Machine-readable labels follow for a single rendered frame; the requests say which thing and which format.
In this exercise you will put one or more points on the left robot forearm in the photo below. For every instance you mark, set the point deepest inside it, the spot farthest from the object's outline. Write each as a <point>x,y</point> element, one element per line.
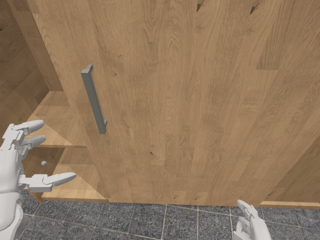
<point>12,217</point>

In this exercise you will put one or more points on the robot left hand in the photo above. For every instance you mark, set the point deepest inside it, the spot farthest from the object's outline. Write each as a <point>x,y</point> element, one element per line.
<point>15,149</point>

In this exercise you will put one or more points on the wardrobe door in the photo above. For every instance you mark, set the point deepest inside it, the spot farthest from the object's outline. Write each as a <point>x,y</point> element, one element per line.
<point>302,181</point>
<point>207,101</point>

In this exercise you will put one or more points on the robot right hand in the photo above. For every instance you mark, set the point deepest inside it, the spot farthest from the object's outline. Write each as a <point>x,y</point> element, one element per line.
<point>256,229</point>

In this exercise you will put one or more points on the handle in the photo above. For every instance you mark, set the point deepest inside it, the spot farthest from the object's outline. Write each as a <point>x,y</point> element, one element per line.
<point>93,99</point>

